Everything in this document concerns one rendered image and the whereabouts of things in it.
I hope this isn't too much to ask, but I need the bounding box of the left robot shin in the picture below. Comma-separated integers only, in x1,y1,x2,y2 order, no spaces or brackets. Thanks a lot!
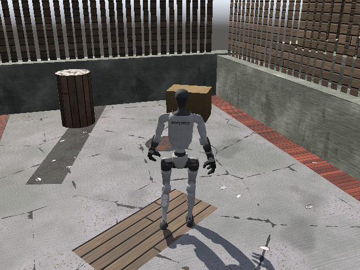
161,184,169,223

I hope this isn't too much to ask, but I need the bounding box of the robot left upper arm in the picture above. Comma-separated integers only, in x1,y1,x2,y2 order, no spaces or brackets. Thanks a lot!
153,113,169,143

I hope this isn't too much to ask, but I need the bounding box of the robot right hand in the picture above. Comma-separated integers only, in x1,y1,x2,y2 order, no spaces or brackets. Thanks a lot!
203,160,216,174

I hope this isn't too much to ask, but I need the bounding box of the robot left hand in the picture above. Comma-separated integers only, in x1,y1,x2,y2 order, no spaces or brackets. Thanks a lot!
147,151,161,161

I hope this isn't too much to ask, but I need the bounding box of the robot left forearm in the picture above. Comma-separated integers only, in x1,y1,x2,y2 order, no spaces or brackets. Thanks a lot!
148,135,158,154

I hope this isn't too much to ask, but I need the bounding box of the robot right forearm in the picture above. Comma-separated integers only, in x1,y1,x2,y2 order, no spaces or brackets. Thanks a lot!
203,137,215,162

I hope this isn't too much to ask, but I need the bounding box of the robot right foot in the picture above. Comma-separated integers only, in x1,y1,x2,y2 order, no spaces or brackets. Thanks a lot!
186,213,194,227

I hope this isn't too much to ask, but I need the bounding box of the robot right upper arm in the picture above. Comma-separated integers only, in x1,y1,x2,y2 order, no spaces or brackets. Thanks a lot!
193,114,208,145

